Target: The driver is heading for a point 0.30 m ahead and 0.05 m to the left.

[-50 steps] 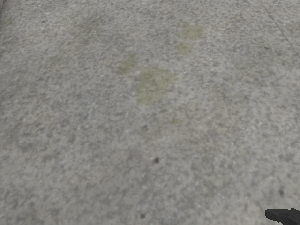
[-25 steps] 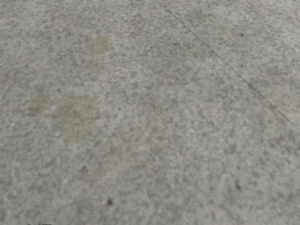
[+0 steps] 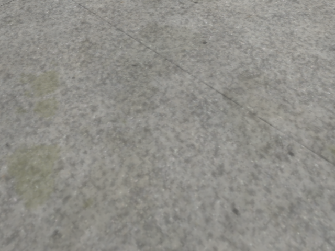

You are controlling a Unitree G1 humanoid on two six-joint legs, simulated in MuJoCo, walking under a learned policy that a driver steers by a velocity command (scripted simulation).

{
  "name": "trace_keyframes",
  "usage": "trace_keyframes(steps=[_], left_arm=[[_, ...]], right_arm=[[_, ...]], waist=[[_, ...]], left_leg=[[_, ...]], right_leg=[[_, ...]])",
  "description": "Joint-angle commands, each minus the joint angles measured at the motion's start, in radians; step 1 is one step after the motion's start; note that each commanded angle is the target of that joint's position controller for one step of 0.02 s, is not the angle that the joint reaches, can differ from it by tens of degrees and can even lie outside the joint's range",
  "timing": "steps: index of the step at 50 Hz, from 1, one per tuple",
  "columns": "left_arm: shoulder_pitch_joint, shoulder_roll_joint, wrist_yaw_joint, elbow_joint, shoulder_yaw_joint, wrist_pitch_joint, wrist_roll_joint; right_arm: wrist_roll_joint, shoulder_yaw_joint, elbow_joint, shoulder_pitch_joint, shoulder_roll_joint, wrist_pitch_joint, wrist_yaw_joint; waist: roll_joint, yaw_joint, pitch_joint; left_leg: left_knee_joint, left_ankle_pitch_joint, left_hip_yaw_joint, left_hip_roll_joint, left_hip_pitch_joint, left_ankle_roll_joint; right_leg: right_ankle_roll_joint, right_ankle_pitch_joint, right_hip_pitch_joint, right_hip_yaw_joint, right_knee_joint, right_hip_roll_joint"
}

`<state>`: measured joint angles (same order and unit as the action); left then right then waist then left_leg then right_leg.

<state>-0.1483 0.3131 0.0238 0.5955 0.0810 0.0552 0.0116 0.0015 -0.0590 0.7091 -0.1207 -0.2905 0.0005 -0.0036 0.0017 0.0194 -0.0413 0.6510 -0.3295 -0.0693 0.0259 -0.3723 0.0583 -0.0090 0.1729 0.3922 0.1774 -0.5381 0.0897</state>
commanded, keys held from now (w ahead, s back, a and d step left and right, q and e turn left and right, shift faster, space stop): no key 0.06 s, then w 0.26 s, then w+q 0.22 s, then no key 0.46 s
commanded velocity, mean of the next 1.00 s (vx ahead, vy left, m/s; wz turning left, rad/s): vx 0.23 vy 0.00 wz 0.00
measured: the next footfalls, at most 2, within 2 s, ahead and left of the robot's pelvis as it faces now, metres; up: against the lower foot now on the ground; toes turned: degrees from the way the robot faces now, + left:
left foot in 0.02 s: +0.06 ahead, +0.13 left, +0.00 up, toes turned -5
right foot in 0.44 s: +0.07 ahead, -0.14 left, +0.00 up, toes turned -2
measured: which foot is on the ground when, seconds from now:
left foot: up 0.00-0.00, down 0.02-0.42, up 0.44-0.80, down 0.82-1.00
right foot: down 0.00-0.02, up 0.04-0.42, down 0.44-0.84, up 0.86-1.00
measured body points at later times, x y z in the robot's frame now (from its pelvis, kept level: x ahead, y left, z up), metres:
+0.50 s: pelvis +0.06 -0.03 +0.01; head +0.07 -0.04 +0.46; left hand +0.21 +0.23 -0.08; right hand +0.10 -0.31 -0.12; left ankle +0.02 +0.12 -0.69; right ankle +0.04 -0.13 -0.73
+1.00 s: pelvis +0.21 +0.00 +0.00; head +0.24 +0.01 +0.45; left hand +0.26 +0.28 -0.13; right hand +0.40 -0.23 -0.10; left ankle +0.30 +0.10 -0.73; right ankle +0.15 -0.15 -0.68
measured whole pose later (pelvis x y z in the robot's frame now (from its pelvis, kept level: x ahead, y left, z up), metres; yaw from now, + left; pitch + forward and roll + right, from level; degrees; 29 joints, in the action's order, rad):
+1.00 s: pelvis +0.21 +0.00 +0.00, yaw +3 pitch +1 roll +0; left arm -0.24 0.28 0.03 0.84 0.04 0.01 0.01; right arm -0.02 -0.03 0.71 -0.10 -0.23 0.02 0.02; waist 0.02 0.02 -0.06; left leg 0.47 -0.09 0.03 0.04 -0.40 -0.06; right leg 0.07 0.55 0.36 0.03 -0.96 -0.04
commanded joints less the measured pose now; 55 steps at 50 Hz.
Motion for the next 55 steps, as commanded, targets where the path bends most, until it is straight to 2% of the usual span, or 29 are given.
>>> trace_keyframes(steps=[1, 2, 3, 4, 5, 6, 7, 9, 14, 17, 20, 21, 22, 23, 24, 25, 28, 31, 35, 39, 41, 42, 43, 44, 45, 47, 48, 51, 55], left_arm=[[0.019, 0.113, 0.008, -0.065, 0.028, -0.007, 0.008], [-0.023, 0.053, 0.008, -0.067, 0.012, -0.009, -0.005], [0.003, 0.108, 0.014, -0.088, 0.031, -0.020, -0.004], [-0.029, 0.173, 0.017, -0.060, 0.051, -0.025, -0.010], [-0.041, 0.176, 0.013, -0.036, 0.056, -0.024, -0.004], [-0.063, 0.138, 0.014, -0.013, 0.048, -0.020, -0.008], [-0.061, 0.114, 0.012, -0.006, 0.040, -0.021, -0.012], [-0.031, 0.077, 0.000, -0.004, 0.025, -0.037, -0.002], [0.062, 0.020, -0.016, -0.018, -0.005, -0.082, 0.002], [0.042, 0.030, -0.027, -0.006, -0.006, -0.103, 0.008], [-0.093, 0.045, -0.030, 0.053, 0.007, -0.120, 0.014], [-0.183, 0.065, -0.021, 0.074, 0.015, -0.122, 0.015], [-0.319, 0.117, -0.008, 0.090, 0.027, -0.122, 0.000], [-0.349, 0.240, -0.014, 0.100, 0.057, -0.122, -0.019], [-0.313, 0.175, -0.018, 0.103, 0.043, -0.137, -0.018], [-0.251, 0.104, -0.019, 0.099, 0.020, -0.149, -0.008], [-0.155, 0.043, -0.019, 0.098, -0.001, -0.159, -0.017], [-0.135, 0.051, -0.014, 0.117, -0.001, -0.155, -0.026], [-0.174, 0.091, -0.001, 0.165, 0.003, -0.134, -0.006], [-0.168, 0.136, -0.002, 0.198, 0.015, -0.121, 0.013], [-0.164, 0.121, -0.002, 0.206, 0.011, -0.115, 0.015], [-0.204, 0.084, -0.003, 0.198, -0.004, -0.120, -0.012], [-0.361, -0.021, -0.019, 0.207, -0.047, -0.120, -0.035], [-0.362, 0.039, -0.026, 0.251, -0.033, -0.109, -0.011], [-0.268, 0.098, -0.025, 0.227, -0.015, -0.095, 0.016], [-0.175, 0.067, 0.000, 0.211, -0.018, -0.061, 0.002], [-0.187, 0.056, 0.009, 0.214, -0.019, -0.043, -0.004], [-0.229, 0.019, 0.025, 0.240, -0.029, -0.026, -0.018], [-0.226, 0.016, 0.012, 0.262, -0.028, -0.028, -0.036]], right_arm=[[-0.012, -0.040, -0.046, -0.098, -0.112, 0.021, 0.006], [-0.036, -0.053, -0.066, -0.081, -0.193, 0.018, 0.001], [-0.065, -0.056, -0.066, -0.061, -0.214, 0.020, 0.006], [-0.056, -0.043, -0.091, -0.023, -0.167, 0.028, 0.004], [-0.036, -0.036, -0.087, -0.005, -0.136, 0.030, -0.002], [-0.011, -0.033, -0.081, -0.005, -0.124, 0.031, -0.007], [0.002, -0.026, -0.068, -0.030, -0.111, 0.034, -0.012], [0.000, -0.022, -0.046, -0.096, -0.103, 0.034, -0.021], [0.008, -0.036, -0.021, -0.172, -0.148, 0.041, -0.026], [0.022, -0.044, -0.007, -0.198, -0.177, 0.039, -0.015], [0.038, -0.031, -0.003, -0.182, -0.153, 0.026, -0.005], [0.029, -0.016, -0.009, -0.163, -0.102, 0.032, 0.000], [0.010, 0.015, -0.037, -0.111, 0.002, 0.043, 0.010], [0.028, 0.008, -0.092, -0.110, -0.013, 0.064, 0.002], [0.046, -0.015, -0.091, -0.090, -0.102, 0.072, -0.004], [0.050, -0.028, -0.076, -0.108, -0.130, 0.070, 0.002], [0.022, -0.031, -0.042, -0.114, -0.097, 0.059, 0.011], [0.004, -0.017, -0.049, -0.114, -0.045, 0.055, 0.017], [-0.005, 0.013, -0.095, 0.016, 0.013, 0.059, 0.037], [-0.004, -0.009, -0.106, -0.004, -0.058, 0.060, 0.050], [-0.015, -0.034, -0.064, -0.136, -0.111, 0.063, 0.038], [-0.024, -0.047, -0.056, -0.207, -0.175, 0.060, 0.022], [-0.047, -0.036, -0.059, -0.219, -0.198, 0.050, 0.013], [-0.025, -0.018, -0.055, -0.229, -0.116, 0.040, 0.018], [-0.010, -0.010, -0.062, -0.149, -0.096, 0.035, 0.023], [-0.003, 0.004, -0.060, -0.016, -0.055, 0.032, 0.023], [-0.013, 0.000, -0.058, 0.030, -0.065, 0.029, 0.022], [-0.030, -0.006, -0.045, 0.064, -0.069, 0.025, 0.015], [-0.011, 0.001, -0.013, 0.078, -0.052, 0.014, 0.001]], waist=[[0.132, -0.045, 0.168], [-0.103, -0.002, 0.152], [-0.310, -0.005, 0.090], [-0.213, -0.005, 0.085], [-0.160, 0.006, 0.072], [-0.155, 0.009, 0.058], [-0.163, -0.010, 0.039], [-0.156, -0.039, 0.024], [-0.180, -0.092, 0.023], [-0.187, -0.085, 0.003], [-0.127, 0.002, 0.013], [-0.103, 0.049, 0.058], [0.069, 0.111, 0.130], [0.243, 0.094, 0.103], [0.180, 0.091, 0.040], [0.186, 0.058, -0.023], [0.124, 0.015, -0.067], [0.098, -0.016, -0.034], [0.094, 0.024, -0.019], [0.105, -0.019, 0.028], [0.059, -0.092, 0.116], [-0.039, -0.102, 0.220], [-0.263, -0.035, 0.391], [-0.191, -0.069, 0.500], [-0.131, -0.069, 0.356], [-0.065, -0.027, 0.170], [-0.098, 0.006, 0.132], [-0.141, 0.023, 0.134], [-0.116, 0.039, 0.121]], left_leg=[[-0.250, 0.158, -0.010, -0.060, 0.195, -0.058], [-0.335, 0.230, -0.245, -0.279, 0.254, -0.143], [-0.395, 0.304, -0.473, -0.421, 0.135, -0.318], [-0.415, 0.172, -0.450, -0.406, 0.126, -0.345], [-0.419, -0.027, -0.368, -0.339, 0.140, -0.295], [-0.428, -0.172, -0.323, -0.277, 0.186, -0.248], [-0.441, -0.211, -0.319, -0.271, 0.228, -0.242], [-0.468, -0.204, -0.268, -0.245, 0.271, -0.237], [-0.487, -0.076, -0.189, -0.241, 0.275, -0.244], [-0.475, -0.073, -0.183, -0.250, 0.175, -0.264], [-0.389, -0.093, -0.192, -0.216, 0.026, -0.239], [-0.295, -0.105, -0.165, -0.171, -0.083, -0.194], [0.023, -0.170, -0.059, -0.060, -0.241, -0.116], [0.242, -0.255, 0.013, 0.002, -0.445, -0.090], [0.403, -0.219, -0.052, -0.065, -0.503, -0.093], [0.451, -0.123, -0.074, -0.077, -0.546, -0.101], [0.444, 0.088, -0.078, -0.101, -0.494, -0.076], [0.335, 0.195, -0.006, -0.077, -0.369, -0.027], [0.026, 0.352, 0.092, -0.065, -0.162, -0.029], [-0.090, 0.306, 0.070, -0.042, -0.077, -0.099], [-0.200, 0.436, 0.099, 0.000, 0.144, -0.150], [-0.145, 0.864, -0.009, -0.122, 0.373, -0.192], [-0.105, 1.140, -0.336, -0.409, 0.690, -0.407], [-0.176, 0.965, -0.430, -0.427, 0.628, -0.449], [-0.227, 0.783, -0.325, -0.369, 0.507, -0.398], [-0.309, 0.482, -0.221, -0.289, 0.268, -0.314], [-0.351, 0.372, -0.173, -0.252, 0.142, -0.286], [-0.389, 0.242, -0.119, -0.218, 0.026, -0.286], [-0.392, -0.146, -0.085, -0.179, -0.078, -0.212]], right_leg=[[-0.108, -0.014, -0.068, 0.235, 0.042, -0.172], [-0.036, 0.219, 0.062, 0.087, -0.159, -0.052], [0.010, 0.469, 0.157, -0.009, -0.360, 0.037], [0.028, 0.421, 0.160, 0.033, -0.526, -0.006], [0.033, 0.334, 0.191, 0.022, -0.575, -0.015], [0.048, 0.271, 0.232, 0.004, -0.588, -0.021], [0.060, 0.223, 0.281, 0.002, -0.602, -0.029], [0.069, 0.175, 0.294, -0.058, -0.559, -0.042], [0.061, 0.166, 0.148, -0.170, -0.238, -0.097], [0.032, 0.203, -0.012, -0.201, -0.071, -0.080], [-0.015, 0.021, -0.298, -0.217, 0.174, -0.060], [-0.030, 0.028, -0.471, -0.160, 0.175, -0.117], [-0.076, 0.159, -0.640, 0.080, 0.236, -0.325], [-0.213, 0.404, -0.598, 0.388, 0.323, -0.517], [-0.262, 0.561, -0.519, 0.424, 0.361, -0.519], [-0.225, 0.542, -0.501, 0.340, 0.375, -0.461], [-0.151, 0.103, -0.408, 0.059, 0.402, -0.356], [-0.155, -0.389, -0.322, -0.134, 0.366, -0.299], [-0.145, -0.524, -0.252, -0.220, 0.335, -0.268], [-0.125, -0.596, -0.356, -0.176, 0.215, -0.323], [-0.079, -0.653, -0.346, -0.204, 0.008, -0.259], [-0.027, -0.421, -0.217, -0.239, -0.183, -0.196], [0.046, 0.381, 0.060, -0.214, -0.533, -0.081], [0.063, 0.543, 0.042, -0.066, -0.644, -0.078], [0.066, 0.512, 0.096, -0.078, -0.672, -0.117], [0.075, 0.426, 0.108, -0.103, -0.553, -0.164], [0.081, 0.380, 0.022, -0.110, -0.455, -0.175], [0.083, 0.300, -0.133, -0.149, -0.275, -0.148], [0.033, 0.025, -0.302, -0.187, -0.043, -0.124]])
